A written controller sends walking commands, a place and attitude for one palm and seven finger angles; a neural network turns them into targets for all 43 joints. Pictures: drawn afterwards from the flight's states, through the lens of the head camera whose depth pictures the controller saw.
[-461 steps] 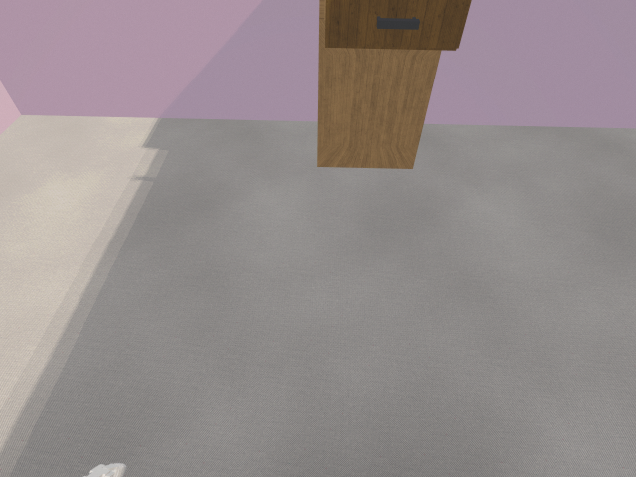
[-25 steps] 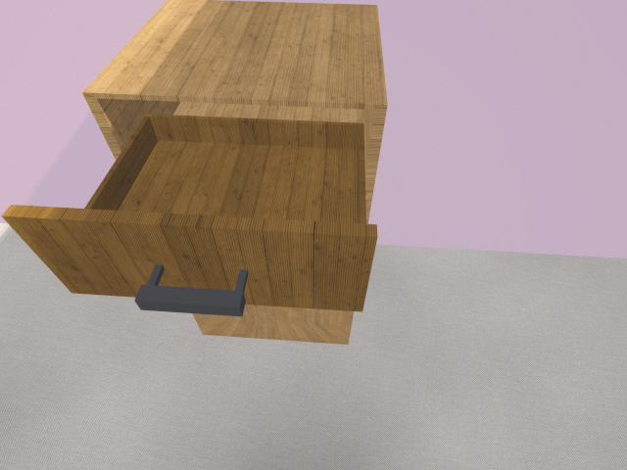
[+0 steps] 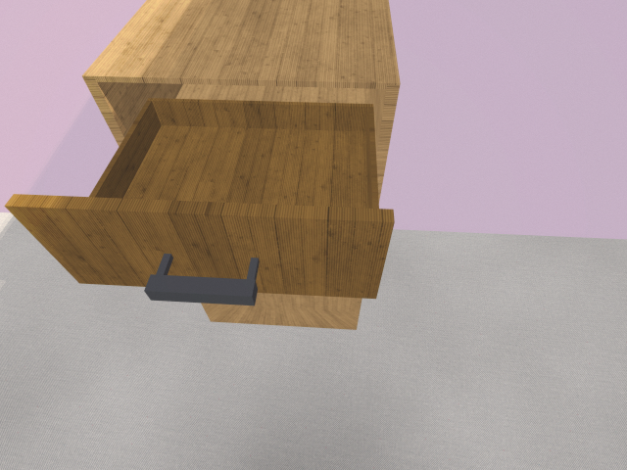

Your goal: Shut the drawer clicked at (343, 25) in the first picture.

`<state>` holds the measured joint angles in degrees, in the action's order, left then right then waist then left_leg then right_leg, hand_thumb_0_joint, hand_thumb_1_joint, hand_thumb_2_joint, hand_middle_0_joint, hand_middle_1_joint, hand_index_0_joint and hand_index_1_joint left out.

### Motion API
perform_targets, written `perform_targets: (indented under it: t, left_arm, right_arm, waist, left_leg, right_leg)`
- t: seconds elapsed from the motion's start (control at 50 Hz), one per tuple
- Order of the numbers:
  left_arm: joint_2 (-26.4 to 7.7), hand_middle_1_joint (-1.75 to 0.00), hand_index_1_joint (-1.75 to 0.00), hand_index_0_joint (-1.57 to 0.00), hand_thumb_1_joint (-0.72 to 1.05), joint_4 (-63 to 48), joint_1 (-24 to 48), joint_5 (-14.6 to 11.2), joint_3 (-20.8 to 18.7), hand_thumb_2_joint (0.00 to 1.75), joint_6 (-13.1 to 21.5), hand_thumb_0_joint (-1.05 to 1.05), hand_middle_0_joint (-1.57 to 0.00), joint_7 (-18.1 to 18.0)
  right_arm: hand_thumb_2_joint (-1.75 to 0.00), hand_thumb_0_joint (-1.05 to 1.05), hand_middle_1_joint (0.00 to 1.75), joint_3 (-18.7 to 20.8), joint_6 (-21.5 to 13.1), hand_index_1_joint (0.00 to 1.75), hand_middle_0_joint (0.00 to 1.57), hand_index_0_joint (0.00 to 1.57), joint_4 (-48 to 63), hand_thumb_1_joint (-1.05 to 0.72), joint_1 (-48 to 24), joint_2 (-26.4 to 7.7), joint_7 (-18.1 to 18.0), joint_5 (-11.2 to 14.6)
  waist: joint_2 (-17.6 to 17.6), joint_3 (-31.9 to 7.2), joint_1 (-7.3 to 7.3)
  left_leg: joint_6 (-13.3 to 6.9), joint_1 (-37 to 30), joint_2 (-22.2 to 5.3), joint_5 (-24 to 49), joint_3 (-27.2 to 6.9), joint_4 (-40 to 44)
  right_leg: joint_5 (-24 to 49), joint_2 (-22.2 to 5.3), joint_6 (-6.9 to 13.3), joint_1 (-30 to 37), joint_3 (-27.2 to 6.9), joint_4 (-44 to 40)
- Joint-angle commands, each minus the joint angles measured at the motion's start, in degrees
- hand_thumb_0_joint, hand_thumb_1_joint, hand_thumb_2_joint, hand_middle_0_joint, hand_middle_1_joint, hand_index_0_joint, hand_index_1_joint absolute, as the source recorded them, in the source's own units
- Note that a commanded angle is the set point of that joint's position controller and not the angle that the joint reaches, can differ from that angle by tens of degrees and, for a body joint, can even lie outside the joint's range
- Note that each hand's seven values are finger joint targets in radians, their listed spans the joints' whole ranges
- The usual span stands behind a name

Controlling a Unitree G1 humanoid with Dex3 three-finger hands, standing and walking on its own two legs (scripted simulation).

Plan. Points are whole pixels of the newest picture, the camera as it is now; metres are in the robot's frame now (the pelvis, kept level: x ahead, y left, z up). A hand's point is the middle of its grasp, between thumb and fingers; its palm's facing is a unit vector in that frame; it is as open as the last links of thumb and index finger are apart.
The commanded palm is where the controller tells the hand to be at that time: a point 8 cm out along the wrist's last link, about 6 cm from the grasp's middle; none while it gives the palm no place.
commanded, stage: look again from close up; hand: left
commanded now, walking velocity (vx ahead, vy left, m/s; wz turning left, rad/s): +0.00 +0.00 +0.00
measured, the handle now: (206, 276) +0.34 +0.16 +0.05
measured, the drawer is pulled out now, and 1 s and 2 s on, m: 0.27 0.27 0.27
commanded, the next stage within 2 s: shuffle to correct the standing spot in 0.32 s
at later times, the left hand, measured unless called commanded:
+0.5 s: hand out of the picture +0.02 +0.25 -0.17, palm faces -0.04 -0.96 -0.26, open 7.3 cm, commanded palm none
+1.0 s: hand out of the picture +0.00 +0.16 -0.18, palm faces -0.03 -0.99 -0.17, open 7.3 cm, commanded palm none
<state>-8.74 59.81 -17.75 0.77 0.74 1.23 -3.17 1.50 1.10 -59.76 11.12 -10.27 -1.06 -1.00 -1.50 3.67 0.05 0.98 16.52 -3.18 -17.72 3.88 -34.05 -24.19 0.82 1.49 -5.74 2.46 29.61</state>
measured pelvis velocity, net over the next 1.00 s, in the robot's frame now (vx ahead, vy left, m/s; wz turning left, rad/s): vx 0.02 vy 0.00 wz -0.04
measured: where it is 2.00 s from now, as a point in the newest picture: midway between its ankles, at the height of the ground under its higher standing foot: outside the picture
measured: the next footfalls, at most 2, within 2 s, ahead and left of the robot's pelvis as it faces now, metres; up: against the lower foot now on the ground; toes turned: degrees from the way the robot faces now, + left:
left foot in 0.98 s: +0.08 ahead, +0.12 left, +0.00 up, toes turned +6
right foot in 1.16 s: +0.09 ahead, -0.16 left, +0.00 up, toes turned -2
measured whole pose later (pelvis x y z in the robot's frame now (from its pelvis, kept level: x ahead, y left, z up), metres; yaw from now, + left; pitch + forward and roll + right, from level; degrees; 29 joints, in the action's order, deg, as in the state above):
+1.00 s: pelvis +0.02 +0.00 -0.01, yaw -3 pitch +1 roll +1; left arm -8.1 59.8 -19.3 1.4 -0.9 -1.9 -0.4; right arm 2.2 -0.7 -59.0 13.4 -10.1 -1.8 -1.9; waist 1.1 4.8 0.4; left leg -1.8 19.5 -3.3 -16.5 7.5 -37.2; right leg -29.2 -0.5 2.2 -14.1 5.4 44.0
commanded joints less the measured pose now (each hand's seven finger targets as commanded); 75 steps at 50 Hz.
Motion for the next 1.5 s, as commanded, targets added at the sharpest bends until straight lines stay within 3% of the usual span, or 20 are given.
perform_targets:
  t: [0.0, 0.18, 0.42, 0.6, 0.68, 0.72, 0.8, 0.9, 0.92, 0.94, 0.96, 1.02, 1.06, 1.1, 1.12, 1.14, 1.16, 1.26, 1.38, 1.48]
  left_arm:
    - [-8.92, -0.30, -0.30, -0.20, 0.90, -3.81, -3.48, -0.02, -2.15, 0.90, 0.13, 0.00, -0.20, -0.69]
    - [-9.34, -0.30, -0.30, -0.20, 0.90, -6.02, -0.90, 0.40, -2.19, 0.90, -1.03, 0.00, -0.20, -0.21]
    - [-9.87, -0.30, -0.30, -0.20, 0.90, -4.34, -0.12, 0.40, -1.82, 0.90, -1.37, 0.00, -0.20, 0.54]
    - [-8.18, -0.30, -0.30, -0.20, 0.90, -4.45, -0.41, 0.87, -2.47, 0.90, -2.85, 0.00, -0.20, 2.53]
    - [-7.51, -0.30, -0.30, -0.20, 0.90, -2.67, -6.88, 0.99, -3.37, 0.90, -2.52, 0.00, -0.20, 3.20]
    - [-11.83, -0.30, -0.30, -0.20, 0.90, -2.29, -8.71, 0.74, -4.17, 0.90, -2.29, 0.00, -0.20, 2.05]
    - [-8.33, -0.30, -0.30, -0.20, 0.90, -2.55, -4.62, 1.14, -3.82, 0.90, -0.78, 0.00, -0.20, 1.13]
    - [-7.95, -0.30, -0.30, -0.20, 0.90, -2.08, -2.19, 0.37, -3.57, 0.90, -1.61, 0.00, -0.20, 1.96]
    - [-6.12, -0.30, -0.30, -0.20, 0.90, -2.68, -2.77, 0.34, -3.33, 0.90, -1.86, 0.00, -0.20, 2.30]
    - [-3.75, -0.30, -0.30, -0.20, 0.90, -4.34, -3.37, 0.23, -2.89, 0.90, -1.93, 0.00, -0.20, 2.75]
    - [-5.61, -0.30, -0.30, -0.20, 0.90, -7.19, 0.14, 0.89, -2.88, 0.90, -1.87, 0.00, -0.20, 2.80]
    - [-5.37, -0.30, -0.30, -0.20, 0.90, -7.99, 5.44, 0.47, -4.14, 0.90, -2.03, 0.00, -0.20, 2.81]
    - [-3.68, -0.30, -0.30, -0.20, 0.90, -6.64, 1.79, -0.14, -3.94, 0.90, -1.89, 0.00, -0.20, 3.18]
    - [-3.02, -0.30, -0.30, -0.20, 0.90, -2.17, -6.88, -0.05, -3.71, 0.90, -1.08, 0.00, -0.20, 2.98]
    - [-7.55, -0.30, -0.30, -0.20, 0.90, -1.63, -7.73, 0.48, -4.07, 0.90, -0.33, 0.00, -0.20, 2.34]
    - [-10.90, -0.30, -0.30, -0.20, 0.90, -2.98, -4.35, 0.42, -4.08, 0.90, -0.11, 0.00, -0.20, 1.99]
    - [-12.16, -0.30, -0.30, -0.20, 0.90, -4.87, -0.74, 0.67, -3.97, 0.90, -0.67, 0.00, -0.20, 1.97]
    - [-12.62, -0.30, -0.30, -0.20, 0.90, -5.37, -0.46, 1.00, -5.79, 0.90, -0.60, 0.00, -0.20, 0.08]
    - [-13.59, -0.30, -0.30, -0.20, 0.90, -7.91, 1.62, 1.28, -6.71, 0.90, -1.20, 0.00, -0.20, -1.00]
    - [-14.33, -0.30, -0.30, -0.20, 0.90, -10.42, 6.81, 1.36, -6.50, 0.90, -1.87, 0.00, -0.20, -0.06]
  right_arm:
    - [-0.90, 0.00, 0.30, 1.13, -0.94, 0.30, 0.20, 0.20, 4.00, -0.90, 0.28, -5.71, -0.38, 0.16]
    - [-0.90, 0.00, 0.30, 1.44, -0.99, 0.30, 0.20, 0.20, 4.74, -0.90, -1.61, -8.66, 0.00, -0.09]
    - [-0.90, 0.00, 0.30, 0.70, -1.27, 0.30, 0.20, 0.20, 3.29, -0.90, -1.52, -9.13, 0.17, 0.00]
    - [-0.90, 0.00, 0.30, 2.59, -0.93, 0.30, 0.20, 0.20, 1.50, -0.90, 5.26, -12.83, -1.10, -0.94]
    - [-0.90, 0.00, 0.30, 2.12, -0.78, 0.30, 0.20, 0.20, 2.27, -0.90, 1.13, -10.11, -1.31, -0.53]
    - [-0.90, 0.00, 0.30, 1.07, -0.31, 0.30, 0.20, 0.20, 4.73, -0.90, -2.87, -5.01, -0.82, -0.15]
    - [-0.90, 0.00, 0.30, 1.29, -1.14, 0.30, 0.20, 0.20, 3.65, -0.90, -0.08, -3.66, -0.66, -0.09]
    - [-0.90, 0.00, 0.30, 1.00, -1.95, 0.30, 0.20, 0.20, 1.19, -0.90, 7.92, -2.32, -0.97, -0.41]
    - [-0.90, 0.00, 0.30, 1.79, -2.28, 0.30, 0.20, 0.20, -0.11, -0.90, 12.25, -5.72, -1.39, -0.79]
    - [-0.90, 0.00, 0.30, 3.15, -2.38, 0.30, 0.20, 0.20, -0.52, -0.90, 16.11, -11.83, -1.77, -1.43]
    - [-0.90, 0.00, 0.30, 3.86, -1.86, 0.30, 0.20, 0.20, 0.45, -0.90, 17.85, -14.76, -1.73, -1.17]
    - [-0.90, 0.00, 0.30, 2.65, -2.39, 0.30, 0.20, 0.20, 2.22, -0.90, 7.98, -9.62, -2.15, -1.08]
    - [-0.90, 0.00, 0.30, 2.11, -2.67, 0.30, 0.20, 0.20, 3.84, -0.90, 2.56, -8.99, -2.30, -1.09]
    - [-0.90, 0.00, 0.30, 1.85, -1.74, 0.30, 0.20, 0.20, 3.84, -0.90, -0.48, -8.04, -1.67, -0.59]
    - [-0.90, 0.00, 0.30, 1.50, -0.97, 0.30, 0.20, 0.20, 4.35, -0.90, 0.00, -4.53, -1.07, -0.02]
    - [-0.90, 0.00, 0.30, 1.42, -0.01, 0.30, 0.20, 0.20, 5.02, -0.90, 1.40, -2.84, -0.72, 0.28]
    - [-0.90, 0.00, 0.30, 1.50, 0.32, 0.30, 0.20, 0.20, 4.26, -0.90, 3.97, -2.67, -0.39, -0.01]
    - [-0.90, 0.00, 0.30, 2.37, 0.34, 0.30, 0.20, 0.20, 4.43, -0.90, -0.04, -4.81, -0.86, 0.50]
    - [-0.90, 0.00, 0.30, 2.90, 2.06, 0.30, 0.20, 0.20, 9.40, -0.90, -5.30, -5.40, 0.20, 0.18]
    - [-0.90, 0.00, 0.30, 2.83, 1.31, 0.30, 0.20, 0.20, 9.85, -0.90, -1.16, -5.39, 0.47, 0.53]
  waist:
    - [4.19, -4.06, 0.01]
    - [-0.96, -2.80, -0.37]
    - [0.15, -3.75, -0.27]
    - [-5.00, -2.66, 1.55]
    - [2.51, -2.43, -2.81]
    - [16.98, 2.97, -3.94]
    - [6.34, -0.49, -0.63]
    - [8.27, -1.75, 2.63]
    - [1.52, -3.50, 3.87]
    - [-12.04, -4.89, 4.80]
    - [-9.66, -2.83, 6.12]
    - [-9.75, 0.91, 2.22]
    - [-9.05, -3.59, -0.41]
    - [-0.41, -7.95, -4.07]
    - [15.26, -5.33, -3.75]
    - [20.13, -2.75, -2.09]
    - [9.90, -2.13, -0.47]
    - [10.72, -5.35, -3.22]
    - [10.03, -7.30, -3.21]
    - [11.91, -8.06, 0.21]
  left_leg:
    - [-3.25, -5.72, -1.35, 19.96, -2.14, -0.15]
    - [-4.66, -8.14, -4.36, 20.65, -6.06, 5.13]
    - [-4.50, -9.35, -4.44, 12.37, -6.72, 10.51]
    - [-10.80, -9.30, -15.21, -2.72, -17.53, 18.33]
    - [-5.21, 6.59, -8.14, -8.08, -5.63, 8.76]
    - [-1.47, 17.79, 1.53, -13.56, 3.05, -12.63]
    - [-1.40, 17.95, -0.22, -13.60, -0.12, -21.69]
    - [-1.81, -4.38, 1.32, 5.09, 5.40, 4.09]
    - [-4.39, -14.13, -4.55, 11.51, -2.75, 7.52]
    - [-11.04, -20.13, -18.76, 15.82, -21.84, 13.42]
    - [-16.42, -16.54, -25.58, 14.12, -29.33, 17.23]
    - [-13.13, -4.16, -20.03, 16.28, -21.45, 18.39]
    - [-10.16, -1.00, -15.57, 23.32, -11.64, 14.68]
    - [-4.66, 3.03, -7.96, 12.87, -3.81, 4.16]
    - [-0.87, 8.46, -0.02, -3.28, 0.37, -4.55]
    - [0.34, 8.81, 1.35, -12.66, -0.24, -9.08]
    - [-0.10, 3.72, 1.22, -12.89, -1.52, -9.01]
    - [1.09, 13.45, 3.52, -14.86, -2.19, -15.60]
    - [1.63, 13.96, 3.88, -10.45, -6.12, -22.02]
    - [1.20, -0.12, 4.63, -2.21, -2.21, -4.49]
  right_leg:
    - [40.81, -7.74, 0.08, -3.01, -5.43, -1.06]
    - [13.62, -5.16, -0.62, -8.65, -3.29, -1.44]
    - [8.30, -5.72, -1.18, -8.57, -2.93, -3.05]
    - [-5.16, -3.65, -0.39, -18.59, -0.12, 12.23]
    - [1.28, -4.96, 1.13, -2.95, -2.28, -6.33]
    - [-7.54, -19.08, 10.36, -3.39, -22.48, -20.21]
    - [32.16, -17.08, 13.59, 3.01, -9.86, -8.72]
    - [29.88, -10.25, 6.49, -6.35, -1.46, 1.12]
    - [21.59, -7.26, 3.53, -14.33, 0.49, 10.23]
    - [-0.68, -2.10, -0.18, -25.53, 4.44, 22.15]
    - [-13.34, -1.99, -0.25, -29.19, 0.45, 31.77]
    - [-5.10, -7.32, -1.04, -28.33, -6.04, 33.33]
    - [-4.67, -7.54, -1.14, -16.49, -3.78, 19.09]
    - [11.09, -3.70, -2.26, -2.16, 1.04, 1.70]
    - [15.83, -10.74, -0.59, -2.81, -10.98, -8.94]
    - [16.46, -20.38, 5.50, -8.20, -21.46, -15.09]
    - [14.34, -21.11, 8.16, -13.18, -19.89, -13.67]
    - [70.05, -21.45, 11.92, 6.71, -16.18, -0.05]
    - [59.76, -21.66, 11.42, 4.85, -14.33, -1.77]
    - [44.63, -17.94, 7.11, -5.09, -10.38, -0.26]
